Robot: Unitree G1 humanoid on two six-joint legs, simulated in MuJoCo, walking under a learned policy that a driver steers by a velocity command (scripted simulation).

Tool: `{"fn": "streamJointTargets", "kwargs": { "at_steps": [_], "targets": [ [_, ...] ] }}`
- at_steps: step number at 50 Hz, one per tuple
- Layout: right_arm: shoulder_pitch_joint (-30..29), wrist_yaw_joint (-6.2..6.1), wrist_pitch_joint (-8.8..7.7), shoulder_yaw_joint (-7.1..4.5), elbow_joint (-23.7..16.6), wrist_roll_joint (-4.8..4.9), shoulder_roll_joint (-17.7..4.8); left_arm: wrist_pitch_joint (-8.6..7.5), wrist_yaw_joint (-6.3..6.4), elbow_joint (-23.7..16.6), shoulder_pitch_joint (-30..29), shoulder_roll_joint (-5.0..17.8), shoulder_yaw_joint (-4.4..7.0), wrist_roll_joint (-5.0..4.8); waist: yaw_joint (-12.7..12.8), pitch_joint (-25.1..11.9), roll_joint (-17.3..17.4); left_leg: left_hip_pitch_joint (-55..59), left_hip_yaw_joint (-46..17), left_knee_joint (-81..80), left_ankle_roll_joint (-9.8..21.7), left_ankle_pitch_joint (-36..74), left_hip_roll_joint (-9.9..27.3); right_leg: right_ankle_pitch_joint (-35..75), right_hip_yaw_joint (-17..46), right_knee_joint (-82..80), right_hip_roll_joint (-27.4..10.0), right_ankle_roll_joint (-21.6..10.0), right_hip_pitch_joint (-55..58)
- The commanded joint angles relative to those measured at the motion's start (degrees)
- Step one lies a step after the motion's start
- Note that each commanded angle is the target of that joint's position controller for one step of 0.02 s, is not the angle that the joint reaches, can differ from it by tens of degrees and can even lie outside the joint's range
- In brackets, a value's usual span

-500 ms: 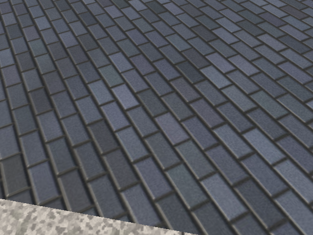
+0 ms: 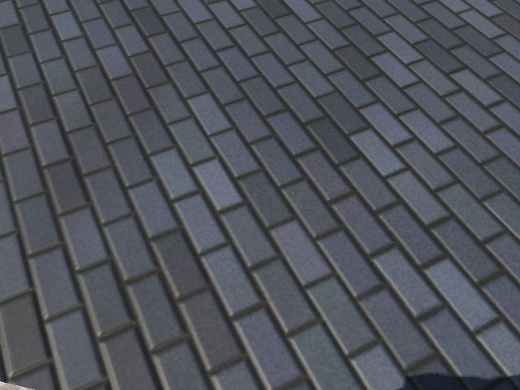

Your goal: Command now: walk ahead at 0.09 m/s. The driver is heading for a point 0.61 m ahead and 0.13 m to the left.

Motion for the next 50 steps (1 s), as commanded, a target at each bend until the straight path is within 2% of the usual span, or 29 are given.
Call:
{"fn": "streamJointTargets", "kwargs": {
  "at_steps": [1, 2, 3, 4, 5, 7, 8, 11, 17, 20, 23, 25, 27, 29, 30, 31, 32, 33, 34, 35, 36, 37, 39, 40, 43, 45, 48, 50],
  "targets": [
    [0.8, 0.83, -3.11, -0.36, 0.0, -0.19, -2.0, 0.44, 1.20, -0.7, 12.0, -1.3, -0.75, 0.23, 4.6, -3.7, 3.1, 2.6, -18.1, -26.6, 2.5, 5.0, 11.5, 5.7, 4.3, -1.7, -1.1, -1.0, -0.7],
    [1.4, 0.60, -2.81, -0.54, -0.8, -0.17, -2.9, 0.45, 0.84, -0.4, 12.6, -0.2, -0.48, 0.25, 4.1, -4.7, 3.6, 5.0, -16.1, -29.2, 2.2, 1.1, 11.2, 6.2, 2.8, -9.6, -1.8, 0.3, 0.3],
    [2.6, 0.31, -2.62, -0.80, -0.3, 0.25, -3.5, 0.56, 0.41, -0.7, 10.6, 1.0, -0.15, 0.60, 3.0, -4.2, 4.0, 6.7, -15.8, -31.3, 2.4, -3.0, 10.7, 6.7, 1.1, -12.8, -1.9, 1.3, -0.6],
    [3.6, -0.18, -2.50, -0.61, -0.6, 0.83, -3.3, 0.57, -0.05, -1.4, 7.8, 1.7, 0.19, 0.68, 1.7, -4.8, 3.8, 10.8, -18.2, -33.9, 2.8, -4.8, 11.8, 7.5, 0.7, -14.9, -2.8, 2.3, -2.4],
    [4.5, -0.15, -2.71, -0.95, -1.2, 0.93, -4.5, 0.57, -0.93, -0.6, 8.4, 3.5, 0.71, 0.66, 0.9, -6.3, 3.7, 14.1, -19.4, -36.8, 2.8, -5.8, 12.0, 7.4, -1.9, -17.7, -3.8, 2.6, -3.1],
    [7.3, -0.15, -3.28, -1.86, -0.8, 1.02, -6.6, 0.48, -1.73, -1.3, 3.7, 3.4, 0.88, 0.36, -1.1, -4.6, 4.6, 19.0, -21.4, -40.1, 2.7, -8.3, 13.8, 9.7, -2.5, -21.8, -5.7, 3.4, -7.0],
    [9.2, -0.18, -3.49, -2.08, -0.5, 1.14, -6.6, 0.10, -2.12, -1.5, 2.2, 3.5, 1.02, 0.49, -2.2, -4.3, 4.0, 21.8, -22.3, -41.1, 2.3, -8.9, 14.5, 11.1, -2.5, -24.4, -6.4, 3.5, -8.8],
    [13.1, -0.31, -3.63, -2.60, 0.1, 1.21, -6.6, -0.32, -2.95, -1.2, -0.3, 3.1, 1.49, 0.52, -3.8, -3.6, 4.9, 28.6, -22.4, -42.8, 1.9, -9.9, 15.2, 11.9, -3.4, -29.3, -6.9, 4.2, -12.3],
    [15.7, -0.36, -4.00, -2.93, 0.5, 0.97, -6.2, -0.60, -3.81, -1.1, -3.3, 2.8, 2.05, 0.31, -3.9, -2.0, 5.4, 32.3, -20.8, -44.5, 4.3, -9.1, 15.9, 10.4, -5.1, -37.1, -7.0, 5.0, -12.4],
    [17.1, -0.16, -4.62, -3.05, 1.4, 0.88, -5.9, -0.64, -3.96, -1.3, -5.0, 2.7, 1.80, 0.61, -4.3, -0.7, 5.4, 32.8, -19.5, -44.6, 5.1, -6.9, 15.9, 9.9, -5.9, -41.0, -7.2, 4.7, -10.6],
    [18.8, 0.30, -5.23, -3.10, 2.0, 0.37, -5.7, -1.33, -3.96, -2.8, -8.7, 2.8, 1.54, 0.41, -5.4, 0.5, 5.0, 33.4, -19.1, -44.4, 6.2, -3.5, 16.2, 8.6, -6.9, -45.1, -6.9, 3.7, -7.9],
    [18.9, 0.49, -5.06, -3.11, 2.2, 0.06, -5.9, -1.98, -4.12, -3.7, -10.6, 2.8, 1.32, 0.02, -5.7, 1.4, 5.4, 33.3, -19.0, -43.0, 6.6, -1.0, 15.9, 7.0, -7.2, -48.9, -6.4, 3.4, -5.4],
    [17.8, 0.50, -5.02, -3.36, 2.0, -0.16, -6.7, -2.58, -4.24, -4.5, -11.6, 3.1, 1.19, -0.30, -5.6, 2.1, 6.2, 32.0, -19.0, -40.9, 6.5, 1.5, 15.4, 4.6, -7.4, -53.1, -5.8, 3.0, -1.3],
    [16.7, 0.46, -5.04, -3.78, 1.9, -0.05, -8.1, -3.10, -3.90, -5.4, -10.8, 3.3, 1.05, -0.42, -4.5, 2.6, 6.8, 29.6, -19.4, -38.1, 5.9, 6.0, 15.4, 1.3, -7.9, -57.2, -4.8, 2.2, 4.9],
    [15.9, 0.60, -4.86, -4.02, 2.0, 0.23, -8.7, -3.43, -3.50, -5.2, -8.6, 3.5, 1.14, -0.54, -3.1, 1.8, 7.0, 27.7, -19.3, -35.3, 5.4, 10.4, 15.1, 0.1, -8.8, -59.8, -3.5, 1.6, 10.2],
    [14.1, 0.83, -4.77, -4.22, 1.7, 0.78, -9.5, -3.96, -2.99, -3.8, -3.1, 3.5, 1.42, -0.54, 0.0, 0.3, 5.6, 24.6, -18.0, -29.9, 4.0, 16.7, 13.8, 4.0, -9.8, -65.0, -1.8, 1.1, 19.3],
    [13.4, 1.27, -4.81, -3.97, 1.4, 1.40, -8.5, -4.77, -2.13, -1.2, 4.8, 6.0, 2.58, 0.13, 2.9, -5.2, 1.2, 19.2, -15.1, -19.4, 2.1, 20.6, 10.3, 5.9, -8.1, -66.5, -2.0, 0.5, 33.3],
    [11.5, 1.58, -4.78, -3.07, -0.9, 1.83, -5.9, -5.53, -1.30, -0.3, 15.0, 11.4, 3.95, 1.66, 7.0, -13.0, -7.0, 10.4, -10.4, -2.1, -0.3, 9.8, 5.1, -8.1, 7.1, -71.0, -15.5, -2.1, 46.1],
    [12.5, 1.33, -4.56, -2.17, -3.7, 2.16, -0.6, -5.30, -0.97, -1.0, 16.0, 16.8, 4.68, 2.17, 4.5, -13.7, -17.2, -6.8, -6.7, 13.2, -2.3, -13.9, -2.5, -12.3, 28.4, -78.4, -28.0, -5.4, 52.8],
    [13.8, 1.16, -3.80, -3.15, -2.5, 1.13, -4.5, -4.78, -0.81, -2.0, 11.5, 13.1, 3.98, 1.60, 2.1, -11.0, -11.0, -8.4, -11.5, 21.6, -1.7, -10.8, 0.9, -14.4, 31.1, -79.9, -27.7, -7.4, 45.6],
    [11.5, 1.68, -3.49, -3.59, -2.2, 1.14, -5.6, -5.02, -1.25, -3.1, 6.2, 8.3, 2.63, 0.85, 0.1, -5.9, -4.1, -7.9, -13.4, 22.6, -1.6, -4.7, 3.8, -13.8, 21.8, -79.7, -24.3, -6.1, 39.4],
    [10.0, 2.12, -3.17, -3.61, -2.5, 1.38, -4.9, -5.41, -1.50, -3.2, 3.8, 6.2, 1.87, 0.20, -1.1, -3.1, -2.7, -6.1, -13.5, 21.0, -2.3, -1.3, 4.8, -7.2, 13.7, -80.6, -21.2, -4.3, 34.3],
    [8.8, 3.03, -1.87, -3.97, -3.0, 0.63, -4.8, -6.23, -1.05, -2.4, 4.0, 3.6, 0.85, -0.19, -2.1, -1.7, -5.0, -5.3, -12.7, 19.8, -3.7, 2.0, 5.7, 4.0, 3.8, -81.3, -17.2, -1.9, 32.2],
    [8.9, 3.49, -1.26, -3.91, -3.3, 0.39, -3.9, -6.75, -0.95, -1.8, 5.6, 3.2, 0.75, -0.36, -2.5, -2.2, -5.6, -5.3, -12.4, 20.2, -4.0, 3.7, 5.4, 10.4, 0.8, -80.7, -16.5, -1.4, 32.5],
    [4.2, 3.93, -0.07, -3.70, -5.3, -0.20, -2.8, -7.75, -0.74, -0.1, 9.7, 4.2, 0.95, -0.58, -2.2, -1.8, -4.5, -10.0, -11.0, 21.1, -4.8, 6.3, 5.3, 22.9, -4.5, -80.1, -16.5, -2.4, 35.0],
    [-0.3, 4.07, 0.24, -3.44, -7.2, -0.54, -2.8, -7.80, -0.67, 0.9, 11.6, 4.1, 0.89, -0.56, -1.6, -0.2, -4.2, -12.8, -10.2, 17.9, -5.4, 9.2, 5.5, 25.9, -7.5, -80.8, -16.1, -2.7, 35.9],
    [-6.5, 4.63, 0.22, -2.63, -10.1, -0.20, -2.3, -7.74, -0.74, 1.5, 11.3, 4.0, 0.83, -0.43, -1.2, 2.5, -3.4, -10.2, -7.3, 4.6, -5.5, 14.4, 4.8, 28.1, -12.6, -81.8, -14.2, -2.4, 34.8],
    [-10.9, 5.21, 0.26, -1.91, -12.1, -0.16, -2.0, -7.63, -0.53, 2.3, 12.2, 5.6, 1.18, -0.50, -0.1, 4.2, -3.6, -6.4, -3.6, -4.6, -4.4, 15.9, 4.4, 30.8, -15.0, -83.2, -14.7, -1.7, 35.2]
  ]
}}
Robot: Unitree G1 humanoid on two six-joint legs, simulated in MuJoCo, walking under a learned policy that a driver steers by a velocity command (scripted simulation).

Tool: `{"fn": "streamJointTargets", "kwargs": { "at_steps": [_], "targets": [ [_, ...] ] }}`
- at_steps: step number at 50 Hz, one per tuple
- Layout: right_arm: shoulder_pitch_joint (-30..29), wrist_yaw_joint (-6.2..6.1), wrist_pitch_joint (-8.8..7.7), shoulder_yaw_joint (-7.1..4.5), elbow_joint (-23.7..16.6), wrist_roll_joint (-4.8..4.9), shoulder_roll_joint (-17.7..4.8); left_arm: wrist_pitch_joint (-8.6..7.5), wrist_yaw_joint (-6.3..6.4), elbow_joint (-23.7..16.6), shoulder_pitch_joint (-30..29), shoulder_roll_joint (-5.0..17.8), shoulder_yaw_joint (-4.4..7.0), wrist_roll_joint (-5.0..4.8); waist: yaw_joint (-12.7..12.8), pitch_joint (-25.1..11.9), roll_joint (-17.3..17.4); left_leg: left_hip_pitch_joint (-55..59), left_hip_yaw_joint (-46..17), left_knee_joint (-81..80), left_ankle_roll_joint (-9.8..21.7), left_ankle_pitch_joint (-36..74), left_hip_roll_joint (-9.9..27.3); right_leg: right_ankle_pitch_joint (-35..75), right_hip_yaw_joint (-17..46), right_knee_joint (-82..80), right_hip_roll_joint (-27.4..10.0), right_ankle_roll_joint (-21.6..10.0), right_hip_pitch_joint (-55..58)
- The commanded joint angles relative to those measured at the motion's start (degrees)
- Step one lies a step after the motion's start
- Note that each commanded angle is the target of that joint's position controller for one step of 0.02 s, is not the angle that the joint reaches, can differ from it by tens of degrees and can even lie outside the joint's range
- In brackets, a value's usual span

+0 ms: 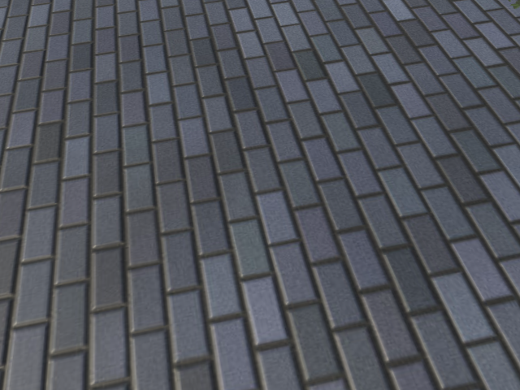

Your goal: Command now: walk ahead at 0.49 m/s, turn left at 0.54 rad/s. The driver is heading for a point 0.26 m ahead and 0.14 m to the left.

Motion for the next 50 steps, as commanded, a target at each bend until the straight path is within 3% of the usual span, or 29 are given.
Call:
{"fn": "streamJointTargets", "kwargs": {
  "at_steps": [1, 3, 5, 6, 7, 8, 9, 10, 11, 12, 13, 14, 15, 18, 23, 30, 32, 33, 34, 35, 36, 37, 39, 40, 43, 50],
  "targets": [
    [-7.7, 0.93, -0.44, 1.25, -6.4, -0.01, 0.2, -0.76, 0.44, -2.3, -0.4, 8.0, 1.61, -0.05, -0.1, 7.0, -6.8, 2.5, 5.0, -12.0, 1.5, 2.3, -0.8, 36.5, 1.9, -5.1, -14.6, -3.0, -3.2],
    [-7.2, 0.87, -0.46, 1.02, -6.9, -0.09, -1.1, -0.24, 0.93, -1.2, 0.5, 9.5, 1.90, -0.24, -0.9, 5.2, -7.4, 6.8, 7.3, -15.4, 4.0, 0.8, -3.2, 52.1, -0.5, -0.6, -15.4, -2.0, 1.2],
    [-2.3, 0.18, -0.39, 0.42, -6.0, -0.14, -2.7, 0.77, 1.62, -0.8, 0.2, 11.6, 2.49, -0.02, -3.4, 1.4, -9.5, 12.2, 8.4, -15.7, 6.9, -4.3, -6.6, 68.1, -1.6, 8.6, -16.2, -1.7, 5.6],
    [3.4, -0.27, -0.78, -0.03, -4.5, -0.41, -3.6, 1.51, 1.75, -0.9, -0.3, 12.3, 2.76, 0.09, -5.8, -1.1, -9.6, 17.9, 7.7, -17.0, 8.2, -6.1, -8.2, 70.9, -1.5, 17.2, -16.4, -2.2, 4.8],
    [11.0, -0.85, -1.50, -0.82, -1.9, -1.12, -5.3, 2.01, 1.57, -1.4, -1.1, 12.6, 2.84, -0.12, -8.8, -4.9, -8.2, 27.7, 5.5, -21.4, 9.6, -3.5, -9.1, 64.4, -1.0, 28.4, -15.8, -2.0, 1.0],
    [17.6, -1.81, -2.08, -1.84, 0.1, -2.10, -7.9, 1.99, 1.14, -2.7, -2.7, 11.9, 2.61, -0.68, -12.3, -9.0, -4.7, 41.1, -1.0, -24.8, 11.6, 2.8, -4.1, 45.3, -1.5, 44.4, -12.9, -0.7, -9.9],
    [14.6, -2.52, -2.33, -2.92, -0.8, -2.51, -14.2, 2.14, 0.23, -5.9, 2.5, 3.8, 1.10, -1.74, -4.9, -14.6, 9.5, 60.9, -26.1, -19.1, 19.3, 36.4, 16.4, -17.9, 0.7, 66.9, -2.2, 2.1, -34.3],
    [18.4, -3.15, -1.76, -3.19, -1.9, 0.73, -14.1, 2.56, 0.38, -6.3, 1.4, 8.0, 1.70, -1.88, -8.0, -24.4, 1.5, 61.0, -35.3, -24.3, 24.5, 43.3, 20.6, -15.5, 12.7, 74.0, -0.4, 2.4, -35.5],
    [13.4, -3.84, -1.56, -2.45, -1.8, 1.22, -11.7, 2.43, 0.46, -7.0, -3.2, 7.3, 1.44, -2.14, -6.2, -16.4, -1.0, 53.5, -26.7, -27.2, 22.2, 43.2, 18.5, -8.1, 14.8, 72.2, -3.6, 2.3, -38.1],
    [9.8, -3.84, -1.76, -1.24, -1.7, 1.66, -7.9, 2.12, 0.36, -7.2, -4.9, 7.2, 1.10, -1.59, -4.5, -8.8, -2.8, 44.6, -21.5, -29.9, 19.1, 40.2, 15.5, -5.3, 14.3, 66.9, -5.1, 2.1, -37.5],
    [7.3, -3.79, -1.96, -0.48, -1.7, 1.68, -5.7, 2.54, 0.17, -6.5, -5.4, 7.6, 1.32, -0.56, -2.4, -4.7, -4.7, 38.0, -17.4, -32.1, 15.9, 37.5, 12.3, -4.0, 14.5, 62.9, -6.3, 2.2, -35.1],
    [5.9, -3.96, -2.12, 0.06, -1.7, 1.95, -4.6, 3.70, -0.12, -6.2, -3.7, 7.7, 1.41, 0.48, -0.6, -3.3, -3.8, 32.7, -13.9, -33.9, 14.5, 37.1, 10.3, -3.7, 14.5, 60.0, -6.6, 2.6, -31.3],
    [6.1, -3.82, -2.49, 0.47, -1.2, 1.81, -4.4, 4.87, -0.36, -5.5, -2.2, 7.2, 1.48, 0.88, 0.3, -3.1, -3.7, 29.6, -11.6, -34.8, 13.2, 38.3, 9.4, -3.4, 14.3, 57.2, -6.4, 2.7, -28.3],
    [7.6, -3.44, -3.45, 0.35, 0.0, 0.98, -6.7, 6.28, -0.80, -4.9, -1.3, 5.6, 1.24, 0.31, 1.5, -4.6, -2.0, 28.9, -7.4, -35.3, 11.6, 44.1, 7.1, 0.2, 13.2, 51.3, -5.3, 3.1, -27.2],
    [9.7, -3.59, -2.73, 1.24, 1.7, 0.96, -5.7, 7.20, -0.70, -5.7, -8.1, 6.0, 0.98, 0.13, -0.8, -3.9, 2.0, 31.9, -4.7, -35.7, 7.3, 36.6, 4.8, 6.7, 12.7, 38.9, -5.7, 3.1, -28.9],
    [10.8, -4.40, -1.58, 2.26, 4.0, 0.05, -4.6, 7.46, 0.73, -4.5, -10.9, 5.7, 0.42, -0.33, -2.6, -1.2, 2.5, 32.2, -8.5, -33.7, 9.1, 24.5, 7.5, 1.3, 12.3, 23.8, -3.9, 1.9, -21.5],
    [9.4, -4.77, -1.35, 2.51, 4.5, 0.68, -4.5, 6.78, 1.18, -3.3, -8.5, 4.7, -0.01, -0.25, -0.8, -0.4, 0.5, 30.5, -9.5, -31.0, 7.6, 18.4, 6.9, 6.9, 12.5, 11.6, -3.8, 0.9, -14.7],
    [9.8, -4.94, -1.46, 2.77, 4.6, 0.85, -3.9, 6.06, 1.45, -2.4, -6.6, 6.0, 0.09, 0.19, -0.5, -1.1, -1.8, 27.9, -10.1, -30.1, 5.3, 12.3, 5.7, 15.9, 15.8, 7.0, -6.9, 0.5, -8.6],
    [12.7, -4.92, -1.69, 2.99, 4.5, 0.64, -2.7, 5.31, 1.66, -2.0, -5.1, 9.7, 0.62, 0.73, -2.7, -2.6, -6.5, 25.6, -8.4, -27.7, 3.4, 2.9, 2.3, 29.6, 21.8, 7.7, -13.4, -0.7, -3.7],
    [18.1, -4.84, -1.08, 3.15, 6.9, 1.54, -0.8, 5.45, 1.30, -1.4, -8.9, 10.1, 0.52, -0.40, -6.1, -2.2, -12.2, 28.0, -6.0, -31.2, 2.1, -9.9, -1.9, 34.0, 24.2, 8.8, -15.8, -5.0, -8.0],
    [16.5, -5.18, -0.54, 3.15, 8.4, 1.01, -2.3, 5.41, 0.58, -1.7, -10.7, 6.6, -0.21, -0.53, -4.7, -0.8, -9.8, 32.0, -6.4, -33.6, 1.7, -10.3, -1.7, 28.6, 23.4, 7.9, -14.3, -4.4, -12.1],
    [14.1, -5.26, -0.34, 2.71, 8.6, 0.98, -3.6, 5.33, 0.21, -1.4, -11.0, 5.6, -0.47, -0.58, -3.5, 1.3, -8.2, 32.9, -7.3, -34.3, 1.8, -7.2, -1.2, 23.1, 21.0, 7.4, -11.2, -2.6, -13.7],
    [11.5, -5.05, -0.18, 2.39, 8.9, 1.20, -4.4, 5.40, 0.61, 0.3, -9.3, 5.9, -0.48, -0.74, -2.4, 1.6, -7.5, 34.0, -8.0, -34.1, 2.1, -2.2, 0.2, 19.1, 18.9, 6.5, -8.5, -1.0, -13.2],
    [11.5, -4.97, -0.25, 2.56, 9.3, 1.20, -3.7, 5.41, 0.80, 1.3, -8.5, 6.2, -0.40, -0.89, -2.4, 1.3, -7.3, 33.9, -8.0, -34.3, 1.9, -1.5, 0.7, 18.7, 18.7, 6.4, -8.2, -0.9, -12.2],
    [11.8, -5.36, -0.48, 2.96, 11.5, 1.30, -2.4, 5.41, 0.86, 2.7, -8.5, 5.9, -0.45, -0.80, -2.1, 1.2, -4.0, 33.4, -7.8, -35.0, 1.4, -1.3, 0.8, 20.5, 18.8, 6.7, -8.4, -1.3, -9.9],
    [11.9, -5.88, -0.15, 3.46, 15.1, 1.29, -1.5, 5.61, 0.98, 6.0, -8.3, 5.4, -0.86, -0.68, -1.8, 1.9, -2.7, 33.9, -7.5, -35.1, 1.0, -1.0, 1.2, 20.3, 18.5, 6.3, -8.0, -1.7, -9.4]
  ]
}}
